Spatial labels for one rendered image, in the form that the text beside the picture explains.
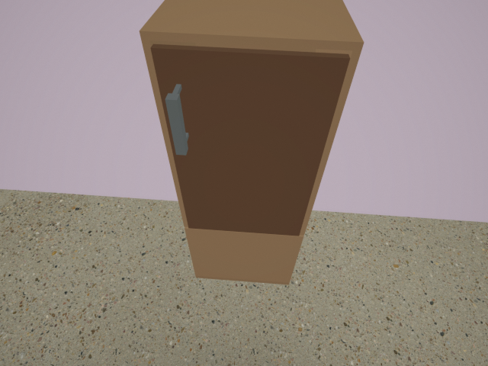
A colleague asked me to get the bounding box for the handle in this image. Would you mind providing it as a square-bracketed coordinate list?
[165, 84, 189, 156]

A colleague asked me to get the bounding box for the cupboard door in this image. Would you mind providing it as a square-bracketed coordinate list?
[151, 44, 350, 236]

